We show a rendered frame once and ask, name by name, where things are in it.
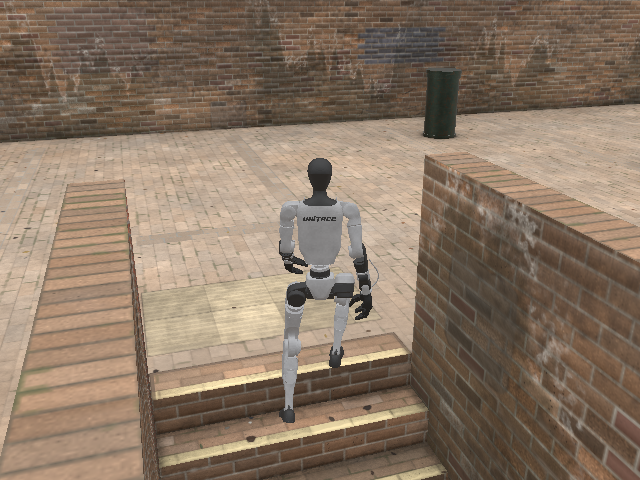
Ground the right robot hand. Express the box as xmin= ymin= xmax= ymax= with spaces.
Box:
xmin=349 ymin=291 xmax=373 ymax=320

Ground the robot left forearm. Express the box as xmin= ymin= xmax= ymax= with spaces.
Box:
xmin=279 ymin=240 xmax=294 ymax=264

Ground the robot left upper arm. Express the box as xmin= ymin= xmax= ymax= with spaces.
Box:
xmin=279 ymin=201 xmax=299 ymax=253

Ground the left robot hand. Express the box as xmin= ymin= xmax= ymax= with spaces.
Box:
xmin=284 ymin=256 xmax=308 ymax=274

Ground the robot right upper arm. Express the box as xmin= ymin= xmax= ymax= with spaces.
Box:
xmin=340 ymin=201 xmax=364 ymax=259

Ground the robot head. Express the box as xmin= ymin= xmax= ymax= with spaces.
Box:
xmin=303 ymin=158 xmax=337 ymax=206

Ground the right robot shin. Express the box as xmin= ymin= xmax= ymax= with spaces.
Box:
xmin=332 ymin=298 xmax=350 ymax=355

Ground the robot right forearm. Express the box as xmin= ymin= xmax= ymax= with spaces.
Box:
xmin=353 ymin=243 xmax=372 ymax=295

